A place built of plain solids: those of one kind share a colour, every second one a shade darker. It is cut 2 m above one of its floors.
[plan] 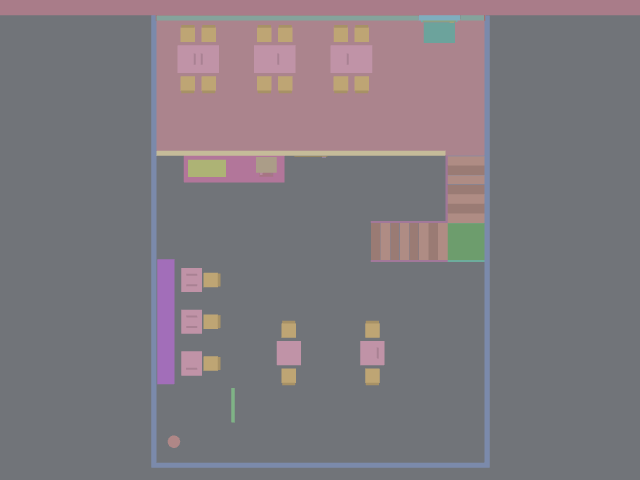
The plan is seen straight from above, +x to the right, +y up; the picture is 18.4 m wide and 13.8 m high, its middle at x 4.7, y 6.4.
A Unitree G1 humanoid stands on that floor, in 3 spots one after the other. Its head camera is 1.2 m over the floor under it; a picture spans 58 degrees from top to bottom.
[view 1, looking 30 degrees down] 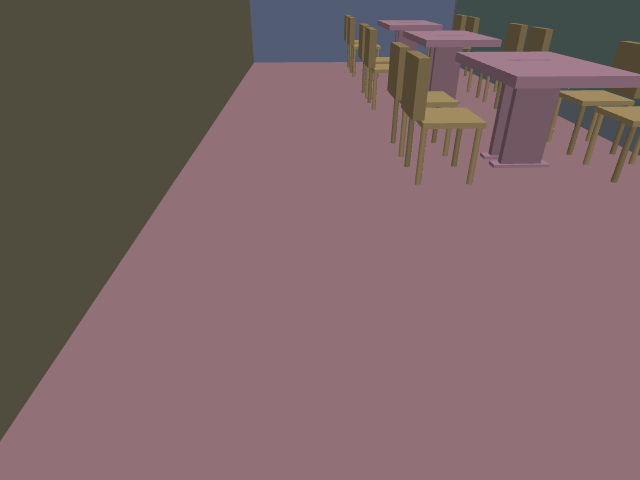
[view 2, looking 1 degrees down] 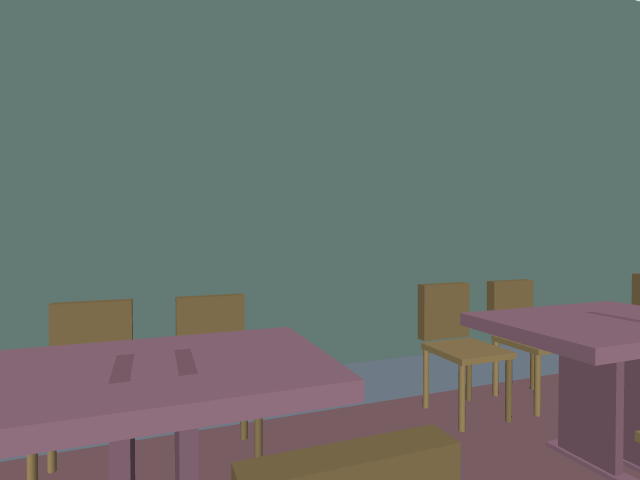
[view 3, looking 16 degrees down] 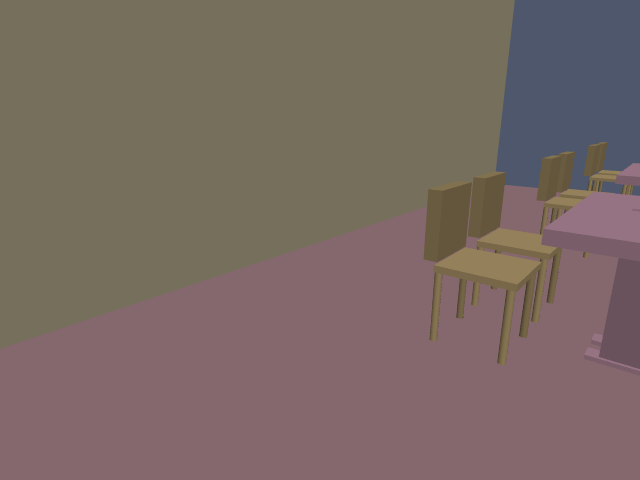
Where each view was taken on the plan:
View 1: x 8.90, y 9.92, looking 178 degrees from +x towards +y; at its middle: upper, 2.40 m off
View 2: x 1.20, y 10.02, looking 69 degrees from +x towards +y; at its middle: window_wall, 2.88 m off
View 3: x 8.13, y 11.61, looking -140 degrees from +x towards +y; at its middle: entrance_wall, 4.28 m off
